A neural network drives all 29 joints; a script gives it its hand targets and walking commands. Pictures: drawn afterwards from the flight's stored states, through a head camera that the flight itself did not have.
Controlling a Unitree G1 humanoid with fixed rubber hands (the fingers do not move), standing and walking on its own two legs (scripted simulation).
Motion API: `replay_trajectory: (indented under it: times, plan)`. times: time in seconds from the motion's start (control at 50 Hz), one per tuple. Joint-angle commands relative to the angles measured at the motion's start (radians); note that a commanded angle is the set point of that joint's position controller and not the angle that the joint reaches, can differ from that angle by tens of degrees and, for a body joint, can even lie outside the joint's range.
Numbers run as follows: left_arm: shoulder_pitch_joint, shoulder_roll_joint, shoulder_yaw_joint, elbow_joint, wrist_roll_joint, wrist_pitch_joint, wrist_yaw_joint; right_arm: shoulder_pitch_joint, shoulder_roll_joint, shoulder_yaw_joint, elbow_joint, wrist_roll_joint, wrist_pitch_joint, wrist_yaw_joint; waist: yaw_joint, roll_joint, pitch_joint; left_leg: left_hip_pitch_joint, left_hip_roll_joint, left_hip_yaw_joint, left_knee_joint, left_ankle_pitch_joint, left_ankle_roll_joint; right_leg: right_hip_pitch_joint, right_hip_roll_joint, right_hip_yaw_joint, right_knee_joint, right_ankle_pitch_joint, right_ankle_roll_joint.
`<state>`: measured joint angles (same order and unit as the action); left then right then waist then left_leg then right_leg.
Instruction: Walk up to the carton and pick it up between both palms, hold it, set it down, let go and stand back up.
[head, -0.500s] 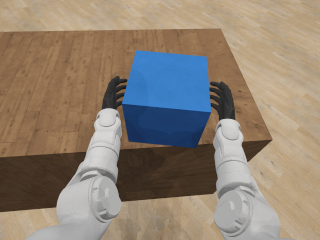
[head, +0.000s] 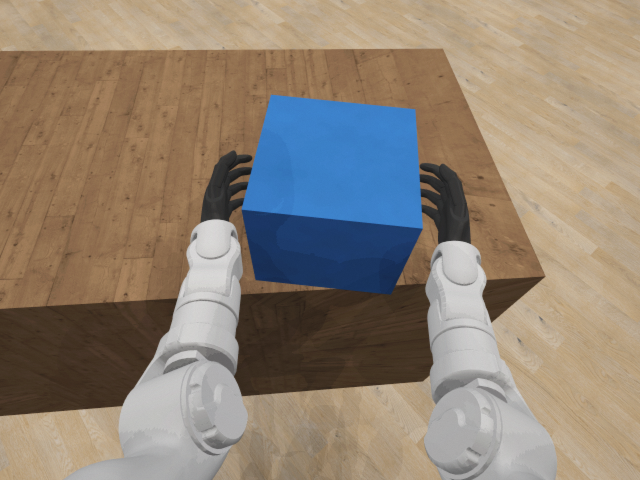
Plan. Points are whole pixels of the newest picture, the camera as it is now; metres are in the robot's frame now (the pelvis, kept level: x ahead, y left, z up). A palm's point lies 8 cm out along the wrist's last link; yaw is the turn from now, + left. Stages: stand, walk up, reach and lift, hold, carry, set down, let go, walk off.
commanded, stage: set down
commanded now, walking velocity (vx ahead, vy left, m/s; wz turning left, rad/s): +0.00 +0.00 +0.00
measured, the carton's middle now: (332, 197) +0.50 -0.01 +0.02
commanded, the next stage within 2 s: none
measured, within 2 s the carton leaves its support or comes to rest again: neither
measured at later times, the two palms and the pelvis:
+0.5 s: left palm (217, 221) +0.44 +0.14 +0.03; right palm (443, 244) +0.41 -0.15 +0.03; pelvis +0.00 +0.00 +0.00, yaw -2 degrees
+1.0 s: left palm (181, 210) +0.44 +0.19 +0.05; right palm (477, 219) +0.43 -0.19 +0.06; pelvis -0.03 +0.00 -0.03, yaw +0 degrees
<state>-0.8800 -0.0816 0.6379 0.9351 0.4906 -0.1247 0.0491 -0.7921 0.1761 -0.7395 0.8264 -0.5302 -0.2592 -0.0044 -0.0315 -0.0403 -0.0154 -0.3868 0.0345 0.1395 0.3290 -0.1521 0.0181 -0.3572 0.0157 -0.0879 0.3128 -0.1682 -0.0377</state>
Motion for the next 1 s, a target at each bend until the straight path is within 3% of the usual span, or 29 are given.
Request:
replay_trajectory:
  times: [0.0, 0.04, 0.06, 0.1, 0.16, 0.18, 0.26, 0.28, 0.3, 0.34, 0.38, 0.42, 0.44, 0.46, 0.5, 0.54, 0.56, 0.58, 0.6, 0.62, 0.68, 0.72, 0.74, 0.78, 0.82, 0.88, 0.94, 0.96, 0.98]
  plan:
    - [-0.374, -0.311, -0.174, 0.065, 0.032, 0.002, -0.117, -0.35, 0.376, 0.244, 0.069, -0.067, 0.044, 0.118, 0.031, 0.041, -0.509, 0.164, 0.001, -0.028, -0.01, 0.251, 0.032, 0.298, -0.051, 0.023, 0.042, 0.456, 0.081]
    - [-0.373, -0.314, -0.171, 0.066, 0.034, -0.006, -0.112, -0.354, 0.391, 0.266, 0.065, -0.054, 0.044, 0.121, 0.035, 0.034, -0.546, 0.173, 0.004, -0.031, 0.0, 0.289, 0.035, 0.286, -0.045, 0.023, 0.055, 0.471, 0.088]
    - [-0.361, -0.322, -0.174, 0.072, 0.036, -0.007, -0.117, -0.337, 0.38, 0.262, 0.076, -0.064, 0.047, 0.118, 0.02, 0.038, -0.524, 0.173, -0.001, -0.037, 0.002, 0.294, 0.033, 0.282, -0.049, 0.03, 0.055, 0.494, 0.091]
    - [-0.358, -0.322, -0.174, 0.064, 0.046, -0.011, -0.116, -0.323, 0.373, 0.257, 0.072, -0.064, 0.047, 0.117, 0.036, 0.056, -0.513, 0.192, 0.001, -0.03, -0.003, 0.29, 0.025, 0.275, -0.045, 0.022, 0.051, 0.459, 0.085]
    - [-0.352, -0.294, -0.157, 0.064, 0.038, -0.01, -0.116, -0.33, 0.335, 0.257, 0.074, -0.047, 0.052, 0.112, 0.034, 0.027, -0.499, 0.205, 0.003, -0.035, 0.006, 0.303, 0.028, 0.246, -0.044, 0.019, 0.04, 0.438, 0.089]
    - [-0.371, -0.298, -0.162, 0.046, 0.033, -0.012, -0.114, -0.33, 0.34, 0.243, 0.066, -0.056, 0.05, 0.11, 0.023, 0.046, -0.51, 0.236, 0.005, -0.037, 0.013, 0.329, 0.025, 0.216, -0.041, 0.018, 0.043, 0.449, 0.085]
    - [-0.34, -0.27, -0.167, 0.028, 0.038, -0.028, -0.1, -0.306, 0.312, 0.254, 0.081, -0.039, 0.034, 0.098, 0.028, 0.051, -0.53, 0.284, 0.009, -0.031, 0.045, 0.412, 0.012, 0.184, -0.026, 0.011, 0.036, 0.444, 0.077]
    - [-0.317, -0.211, -0.147, 0.056, 0.043, -0.026, -0.089, -0.273, 0.263, 0.254, 0.107, -0.028, 0.04, 0.093, 0.047, 0.06, -0.496, 0.278, 0.013, -0.031, 0.046, 0.421, 0.014, 0.174, -0.031, 0.017, 0.035, 0.438, 0.073]
    - [-0.306, -0.172, -0.132, 0.053, 0.038, -0.022, -0.077, -0.281, 0.2, 0.237, 0.096, -0.015, 0.041, 0.086, 0.036, 0.039, -0.495, 0.277, 0.012, -0.038, 0.047, 0.413, 0.012, 0.178, -0.026, 0.017, 0.04, 0.411, 0.07]
    - [-0.31, -0.026, -0.129, 0.015, 0.003, -0.04, -0.035, -0.261, 0.066, 0.251, 0.096, 0.054, 0.035, 0.054, 0.058, 0.064, -0.564, 0.264, 0.018, -0.033, 0.067, 0.469, 0.011, 0.183, -0.019, 0.034, 0.048, 0.451, 0.065]
    - [-0.348, 0.091, -0.169, 0.032, -0.073, -0.067, 0.015, -0.3, -0.062, 0.282, 0.12, 0.142, 0.029, 0.004, 0.053, 0.077, -0.619, 0.24, 0.01, -0.028, 0.094, 0.458, 0.005, 0.147, -0.007, 0.052, 0.057, 0.423, 0.051]
    - [-0.399, 0.135, -0.262, 0.075, -0.178, -0.074, 0.062, -0.365, -0.155, 0.361, 0.174, 0.272, 0.019, -0.031, 0.052, 0.112, -0.658, 0.224, 0.021, -0.045, 0.13, 0.472, -0.009, 0.075, 0.005, 0.062, 0.06, 0.39, 0.037]
    - [-0.423, 0.153, -0.3, 0.11, -0.234, -0.08, 0.071, -0.415, -0.177, 0.402, 0.174, 0.318, 0.016, -0.046, 0.048, 0.093, -0.717, 0.209, 0.022, -0.058, 0.156, 0.466, -0.014, 0.057, 0.012, 0.071, 0.071, 0.38, 0.028]
    - [-0.452, 0.153, -0.351, 0.125, -0.285, -0.098, 0.081, -0.444, -0.205, 0.428, 0.18, 0.362, 0.004, -0.058, 0.037, 0.114, -0.794, 0.204, 0.024, -0.068, 0.185, 0.496, -0.03, 0.043, 0.015, 0.069, 0.084, 0.409, 0.024]
    - [-0.496, 0.2, -0.392, 0.134, -0.342, -0.13, 0.099, -0.486, -0.247, 0.47, 0.165, 0.426, -0.02, -0.08, 0.046, 0.139, -0.945, 0.202, 0.021, -0.079, 0.237, 0.537, -0.037, 0.022, 0.016, 0.072, 0.115, 0.463, 0.02]
    - [-0.523, 0.243, -0.423, 0.197, -0.402, -0.161, 0.101, -0.529, -0.299, 0.506, 0.183, 0.481, -0.041, -0.099, 0.049, 0.118, -1.004, 0.187, 0.016, -0.09, 0.279, 0.585, -0.045, 0.024, 0.012, 0.072, 0.154, 0.562, 0.026]
    - [-0.51, 0.272, -0.427, 0.247, -0.421, -0.171, 0.096, -0.519, -0.334, 0.511, 0.21, 0.486, -0.049, -0.111, 0.035, 0.094, -0.998, 0.139, 0.012, -0.093, 0.282, 0.578, -0.052, 0.055, 0.012, 0.076, 0.162, 0.597, 0.029]
    - [-0.538, 0.296, -0.433, 0.257, -0.442, -0.185, 0.094, -0.549, -0.37, 0.52, 0.211, 0.507, -0.057, -0.116, 0.036, 0.091, -1.025, 0.1, 0.008, -0.096, 0.274, 0.541, -0.056, 0.072, 0.006, 0.08, 0.179, 0.605, 0.029]
    - [-0.569, 0.321, -0.45, 0.29, -0.475, -0.198, 0.087, -0.57, -0.368, 0.528, 0.218, 0.513, -0.052, -0.121, 0.016, 0.041, -1.058, 0.015, 0.005, -0.096, 0.276, 0.484, -0.057, 0.127, 0.004, 0.083, 0.195, 0.603, 0.04]
    - [-0.565, 0.355, -0.45, 0.331, -0.497, -0.208, 0.083, -0.576, -0.387, 0.537, 0.225, 0.53, -0.048, -0.125, 0.031, 0.029, -1.032, -0.026, -0.004, -0.092, 0.261, 0.441, -0.046, 0.154, -0.001, 0.088, 0.217, 0.616, 0.051]
    - [-0.611, 0.389, -0.498, 0.379, -0.554, -0.224, 0.067, -0.607, -0.423, 0.566, 0.299, 0.572, -0.042, -0.132, -0.012, -0.003, -1.031, -0.065, -0.009, -0.111, 0.268, 0.403, -0.047, 0.136, -0.004, 0.089, 0.252, 0.637, 0.061]
    - [-0.615, 0.407, -0.538, 0.415, -0.588, -0.234, 0.057, -0.603, -0.454, 0.582, 0.34, 0.603, -0.037, -0.131, -0.025, 0.007, -0.997, -0.032, -0.007, -0.124, 0.272, 0.399, -0.053, 0.083, -0.001, 0.083, 0.244, 0.594, 0.065]
    - [-0.615, 0.419, -0.531, 0.417, -0.581, -0.233, 0.055, -0.602, -0.468, 0.588, 0.339, 0.616, -0.039, -0.132, -0.014, 0.023, -1.017, -0.008, -0.009, -0.117, 0.287, 0.44, -0.063, 0.063, 0.001, 0.079, 0.242, 0.61, 0.059]
    - [-0.644, 0.408, -0.587, 0.43, -0.605, -0.218, 0.053, -0.622, -0.511, 0.606, 0.404, 0.664, -0.033, -0.118, -0.032, 0.088, -1.02, 0.082, -0.001, -0.13, 0.304, 0.486, -0.091, -0.04, 0.014, 0.053, 0.227, 0.539, 0.043]
    - [-0.653, 0.414, -0.604, 0.471, -0.633, -0.209, 0.039, -0.632, -0.51, 0.625, 0.419, 0.684, -0.023, -0.111, -0.02, 0.081, -0.974, 0.123, 0.0, -0.138, 0.315, 0.471, -0.083, -0.137, 0.021, 0.046, 0.207, 0.459, 0.039]
    - [-0.718, 0.42, -0.681, 0.411, -0.69, -0.203, 0.042, -0.675, -0.576, 0.621, 0.4, 0.736, -0.016, -0.083, -0.014, 0.176, -0.989, 0.214, 0.02, -0.147, 0.325, 0.479, -0.106, -0.286, 0.029, 0.023, 0.191, 0.321, 0.015]
    - [-0.751, 0.435, -0.735, 0.423, -0.731, -0.182, 0.036, -0.693, -0.59, 0.637, 0.408, 0.746, 0.014, -0.063, -0.031, 0.163, -1.003, 0.191, 0.014, -0.144, 0.331, 0.428, -0.097, -0.294, 0.027, 0.017, 0.189, 0.293, 0.014]
    - [-0.744, 0.428, -0.727, 0.373, -0.739, -0.173, 0.035, -0.698, -0.596, 0.644, 0.347, 0.765, 0.015, -0.055, -0.012, 0.178, -1.06, 0.182, 0.007, -0.142, 0.325, 0.455, -0.1, -0.228, 0.023, 0.025, 0.2, 0.344, 0.018]
    - [-0.768, 0.445, -0.746, 0.362, -0.743, -0.164, 0.034, -0.699, -0.592, 0.661, 0.368, 0.779, 0.03, -0.047, -0.014, 0.191, -1.045, 0.151, 0.001, -0.131, 0.323, 0.446, -0.103, -0.216, 0.015, 0.031, 0.21, 0.371, 0.014]
